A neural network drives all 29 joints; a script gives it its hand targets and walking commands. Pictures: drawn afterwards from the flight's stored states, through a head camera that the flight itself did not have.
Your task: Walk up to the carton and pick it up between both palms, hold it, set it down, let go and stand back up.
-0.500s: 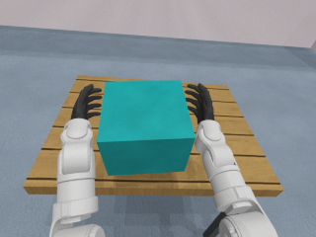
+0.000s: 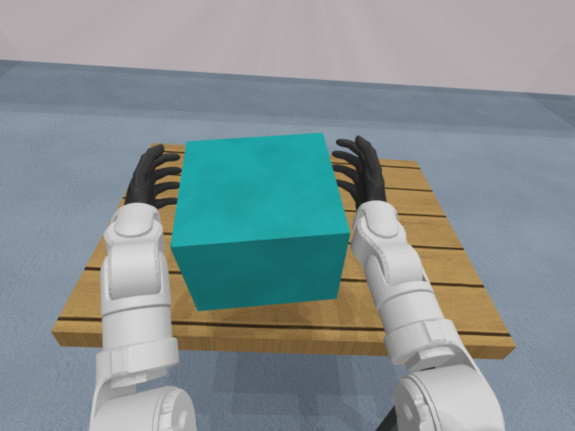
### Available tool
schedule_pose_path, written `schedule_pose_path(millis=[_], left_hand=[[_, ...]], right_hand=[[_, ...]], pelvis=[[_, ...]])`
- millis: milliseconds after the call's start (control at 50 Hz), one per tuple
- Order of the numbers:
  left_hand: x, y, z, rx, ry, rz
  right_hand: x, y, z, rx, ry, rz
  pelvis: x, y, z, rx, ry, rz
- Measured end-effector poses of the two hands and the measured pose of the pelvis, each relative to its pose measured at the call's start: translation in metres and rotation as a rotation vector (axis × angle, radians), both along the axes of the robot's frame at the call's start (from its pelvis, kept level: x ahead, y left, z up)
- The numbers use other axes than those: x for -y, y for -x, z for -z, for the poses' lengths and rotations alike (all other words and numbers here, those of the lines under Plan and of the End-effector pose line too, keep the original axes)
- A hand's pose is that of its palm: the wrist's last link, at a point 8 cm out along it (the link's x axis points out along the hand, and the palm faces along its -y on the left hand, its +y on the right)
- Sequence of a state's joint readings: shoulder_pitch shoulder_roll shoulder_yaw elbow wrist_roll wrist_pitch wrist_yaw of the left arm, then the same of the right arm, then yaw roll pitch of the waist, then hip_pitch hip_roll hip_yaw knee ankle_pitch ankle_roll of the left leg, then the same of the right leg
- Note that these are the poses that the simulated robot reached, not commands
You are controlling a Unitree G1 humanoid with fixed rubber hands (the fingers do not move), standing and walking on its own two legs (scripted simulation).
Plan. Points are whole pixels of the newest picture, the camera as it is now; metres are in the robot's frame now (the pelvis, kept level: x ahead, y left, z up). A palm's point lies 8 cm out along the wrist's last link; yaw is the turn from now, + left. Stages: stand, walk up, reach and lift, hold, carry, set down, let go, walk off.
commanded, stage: hold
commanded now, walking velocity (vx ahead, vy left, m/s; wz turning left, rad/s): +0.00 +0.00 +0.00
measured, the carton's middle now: (261, 220) +0.38 +0.00 +0.13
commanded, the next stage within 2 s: none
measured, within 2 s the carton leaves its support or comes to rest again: neither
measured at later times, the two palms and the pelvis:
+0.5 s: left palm (143, 206) +0.35 +0.15 +0.18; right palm (368, 195) +0.35 -0.14 +0.19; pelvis +0.00 +0.00 +0.00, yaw +0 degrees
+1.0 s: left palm (139, 207) +0.35 +0.16 +0.18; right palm (364, 198) +0.35 -0.13 +0.19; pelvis +0.00 +0.01 +0.00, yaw +0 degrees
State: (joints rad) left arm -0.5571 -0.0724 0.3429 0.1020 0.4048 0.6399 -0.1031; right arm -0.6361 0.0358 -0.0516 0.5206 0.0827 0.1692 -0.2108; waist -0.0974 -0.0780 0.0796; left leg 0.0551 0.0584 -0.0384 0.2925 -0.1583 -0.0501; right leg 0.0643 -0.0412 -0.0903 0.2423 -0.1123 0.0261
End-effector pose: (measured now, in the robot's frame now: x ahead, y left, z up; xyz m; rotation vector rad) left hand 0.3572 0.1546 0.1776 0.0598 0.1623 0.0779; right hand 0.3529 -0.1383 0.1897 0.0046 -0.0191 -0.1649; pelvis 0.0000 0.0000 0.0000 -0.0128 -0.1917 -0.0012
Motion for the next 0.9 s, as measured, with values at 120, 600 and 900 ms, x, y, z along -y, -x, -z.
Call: schedule_pose_path(millis=[120,600,900], left_hand=[[-0.0066,0.0019,0.0009,-0.014,0.003,-0.007],[0.0000,0.0028,-0.0045,-0.014,-0.006,-0.029],[-0.0069,0.0047,-0.0020,-0.009,-0.010,-0.020]], right_hand=[[-0.0066,-0.0001,0.0006,-0.012,0.002,-0.006],[-0.0010,-0.0045,-0.0047,-0.001,0.000,-0.030],[-0.0080,0.0000,-0.0059,0.013,-0.009,-0.023]], pelvis=[[-0.0031,0.0023,0.0000,0.006,-0.001,0.001],[0.0010,0.0012,0.0001,0.002,-0.001,-0.001],[-0.0037,-0.0050,0.0002,0.023,0.002,-0.007]])
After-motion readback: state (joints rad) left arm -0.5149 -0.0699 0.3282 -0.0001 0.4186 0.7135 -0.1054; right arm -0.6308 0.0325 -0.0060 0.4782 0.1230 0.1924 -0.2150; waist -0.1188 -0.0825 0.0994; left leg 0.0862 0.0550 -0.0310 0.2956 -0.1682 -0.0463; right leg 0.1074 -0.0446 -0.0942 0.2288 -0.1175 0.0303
